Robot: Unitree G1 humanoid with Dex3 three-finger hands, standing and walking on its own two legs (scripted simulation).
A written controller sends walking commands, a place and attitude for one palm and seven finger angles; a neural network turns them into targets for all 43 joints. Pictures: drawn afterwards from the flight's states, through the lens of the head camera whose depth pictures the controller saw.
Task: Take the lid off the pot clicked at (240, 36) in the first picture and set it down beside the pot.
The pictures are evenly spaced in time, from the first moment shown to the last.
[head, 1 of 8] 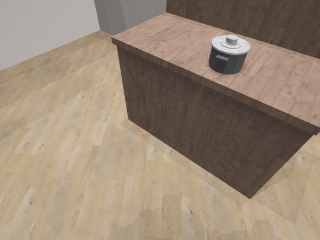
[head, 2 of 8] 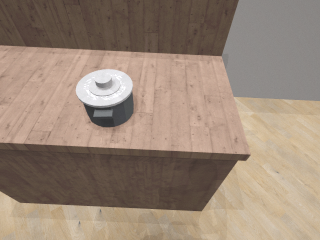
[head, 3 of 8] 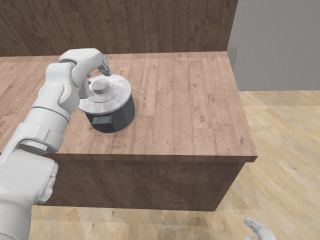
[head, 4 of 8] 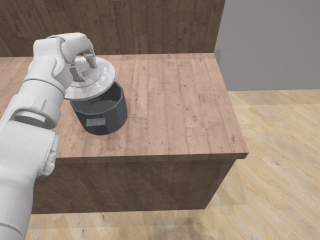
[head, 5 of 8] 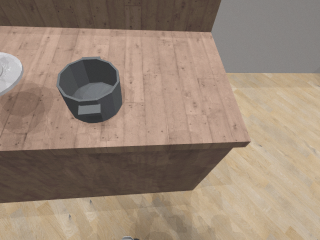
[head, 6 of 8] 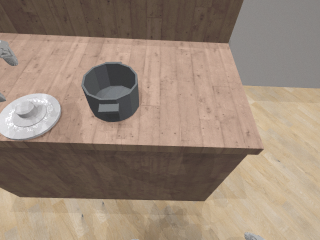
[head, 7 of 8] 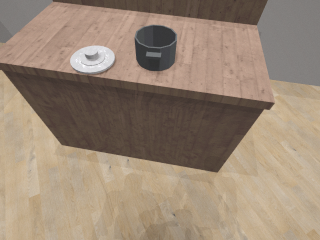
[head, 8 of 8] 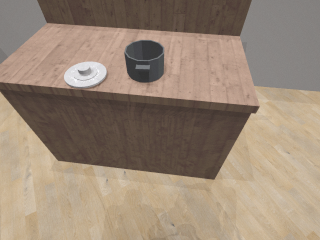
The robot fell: no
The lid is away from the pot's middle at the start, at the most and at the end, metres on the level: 0.00 0.25 0.25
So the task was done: yes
